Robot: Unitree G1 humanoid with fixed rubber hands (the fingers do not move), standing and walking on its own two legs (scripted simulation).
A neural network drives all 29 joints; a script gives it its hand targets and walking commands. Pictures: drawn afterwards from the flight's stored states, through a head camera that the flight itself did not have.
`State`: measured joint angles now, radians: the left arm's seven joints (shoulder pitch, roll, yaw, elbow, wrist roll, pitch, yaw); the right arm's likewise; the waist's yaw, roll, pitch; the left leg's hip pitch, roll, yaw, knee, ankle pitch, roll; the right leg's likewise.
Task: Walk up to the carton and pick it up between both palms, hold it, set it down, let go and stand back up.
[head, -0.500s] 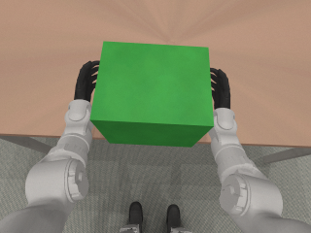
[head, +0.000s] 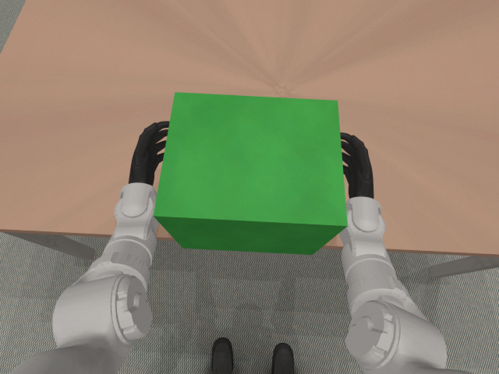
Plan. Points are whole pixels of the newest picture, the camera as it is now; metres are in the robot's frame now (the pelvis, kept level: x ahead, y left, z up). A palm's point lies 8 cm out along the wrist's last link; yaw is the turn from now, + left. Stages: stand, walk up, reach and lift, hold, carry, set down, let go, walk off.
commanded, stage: reach and lift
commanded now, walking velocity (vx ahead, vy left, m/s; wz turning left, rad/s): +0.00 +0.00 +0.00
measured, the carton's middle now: (251, 182) +0.43 +0.00 -0.07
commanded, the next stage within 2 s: none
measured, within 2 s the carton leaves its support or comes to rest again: leaves its support in 1.70 s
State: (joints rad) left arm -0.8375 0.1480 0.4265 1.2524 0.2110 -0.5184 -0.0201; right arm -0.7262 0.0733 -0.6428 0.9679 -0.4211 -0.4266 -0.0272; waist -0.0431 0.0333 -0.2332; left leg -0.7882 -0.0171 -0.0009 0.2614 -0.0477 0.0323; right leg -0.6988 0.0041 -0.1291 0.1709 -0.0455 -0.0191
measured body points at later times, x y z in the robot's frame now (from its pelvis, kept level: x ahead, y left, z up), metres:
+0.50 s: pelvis +0.00 +0.00 +0.00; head +0.16 +0.00 +0.42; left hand +0.45 +0.17 -0.02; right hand +0.42 -0.18 -0.02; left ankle +0.00 +0.09 -0.73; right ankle -0.03 -0.11 -0.73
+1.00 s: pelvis -0.01 +0.00 +0.00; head +0.16 +0.00 +0.42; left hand +0.45 +0.17 -0.02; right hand +0.42 -0.18 -0.02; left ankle +0.00 +0.09 -0.73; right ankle -0.03 -0.11 -0.73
